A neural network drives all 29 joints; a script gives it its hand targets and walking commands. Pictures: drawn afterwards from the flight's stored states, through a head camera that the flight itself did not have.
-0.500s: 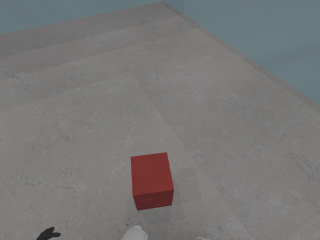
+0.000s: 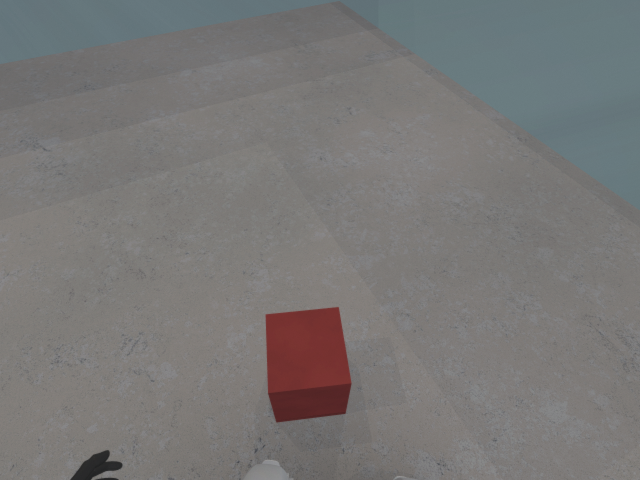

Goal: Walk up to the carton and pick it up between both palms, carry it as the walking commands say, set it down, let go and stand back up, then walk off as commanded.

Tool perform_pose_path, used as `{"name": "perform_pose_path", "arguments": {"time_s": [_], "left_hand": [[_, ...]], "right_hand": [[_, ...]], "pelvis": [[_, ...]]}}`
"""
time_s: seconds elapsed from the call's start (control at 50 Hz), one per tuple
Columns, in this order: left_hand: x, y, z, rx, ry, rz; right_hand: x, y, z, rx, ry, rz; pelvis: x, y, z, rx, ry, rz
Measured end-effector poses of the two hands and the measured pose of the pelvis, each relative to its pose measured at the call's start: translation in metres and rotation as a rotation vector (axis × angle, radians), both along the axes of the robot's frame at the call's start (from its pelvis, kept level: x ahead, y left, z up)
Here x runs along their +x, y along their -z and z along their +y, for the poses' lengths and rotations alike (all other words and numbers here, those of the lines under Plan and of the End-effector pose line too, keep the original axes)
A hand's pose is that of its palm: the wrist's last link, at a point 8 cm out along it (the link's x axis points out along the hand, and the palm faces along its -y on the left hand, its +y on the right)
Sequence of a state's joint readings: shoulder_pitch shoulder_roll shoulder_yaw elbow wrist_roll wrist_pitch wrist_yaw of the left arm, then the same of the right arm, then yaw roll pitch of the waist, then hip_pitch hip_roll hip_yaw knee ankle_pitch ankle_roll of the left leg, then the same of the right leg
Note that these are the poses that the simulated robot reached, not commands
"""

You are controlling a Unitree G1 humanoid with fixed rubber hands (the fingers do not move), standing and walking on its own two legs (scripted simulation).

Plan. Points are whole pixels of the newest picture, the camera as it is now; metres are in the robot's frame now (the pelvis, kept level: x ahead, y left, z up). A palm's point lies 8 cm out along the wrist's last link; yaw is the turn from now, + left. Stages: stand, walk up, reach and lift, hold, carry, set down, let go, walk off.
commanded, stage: walk up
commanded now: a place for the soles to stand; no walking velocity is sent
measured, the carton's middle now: (306, 365) +0.51 +0.07 -0.60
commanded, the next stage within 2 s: none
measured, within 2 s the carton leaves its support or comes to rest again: neither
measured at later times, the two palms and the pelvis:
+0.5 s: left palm out of the picture +0.12 +0.32 -0.09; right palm out of the picture +0.09 -0.34 -0.06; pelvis +0.00 +0.00 +0.00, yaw +1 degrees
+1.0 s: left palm out of the picture +0.09 +0.32 -0.09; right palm out of the picture +0.08 -0.35 -0.06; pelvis -0.01 -0.01 +0.00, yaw +2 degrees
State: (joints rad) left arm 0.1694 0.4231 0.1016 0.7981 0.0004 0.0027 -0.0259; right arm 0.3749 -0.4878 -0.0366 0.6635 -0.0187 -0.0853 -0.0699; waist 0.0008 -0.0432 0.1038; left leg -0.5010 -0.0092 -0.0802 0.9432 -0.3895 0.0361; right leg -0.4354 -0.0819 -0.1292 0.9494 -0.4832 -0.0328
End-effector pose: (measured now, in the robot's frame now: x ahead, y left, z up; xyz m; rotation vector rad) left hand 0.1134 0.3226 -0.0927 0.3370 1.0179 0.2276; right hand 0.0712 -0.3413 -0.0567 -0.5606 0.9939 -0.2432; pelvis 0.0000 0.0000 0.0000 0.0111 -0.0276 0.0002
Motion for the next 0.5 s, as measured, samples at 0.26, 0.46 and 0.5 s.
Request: {"name": "perform_pose_path", "arguments": {"time_s": [0.26, 0.46, 0.5], "left_hand": [[-0.001, -0.003, -0.005, 0.007, -0.017, -0.012], [0.008, -0.002, 0.004, -0.003, -0.015, -0.043], [0.007, -0.003, 0.002, -0.001, -0.016, -0.048]], "right_hand": [[0.011, 0.002, -0.006, 0.007, -0.018, -0.021], [0.015, 0.000, 0.005, -0.002, -0.025, -0.028], [0.015, 0.001, 0.003, -0.002, -0.028, -0.028]], "pelvis": [[0.003, 0.000, -0.008, 0.012, -0.016, -0.011], [0.006, 0.003, 0.003, 0.003, -0.023, -0.020], [0.005, 0.003, 0.001, 0.004, -0.025, -0.020]]}}
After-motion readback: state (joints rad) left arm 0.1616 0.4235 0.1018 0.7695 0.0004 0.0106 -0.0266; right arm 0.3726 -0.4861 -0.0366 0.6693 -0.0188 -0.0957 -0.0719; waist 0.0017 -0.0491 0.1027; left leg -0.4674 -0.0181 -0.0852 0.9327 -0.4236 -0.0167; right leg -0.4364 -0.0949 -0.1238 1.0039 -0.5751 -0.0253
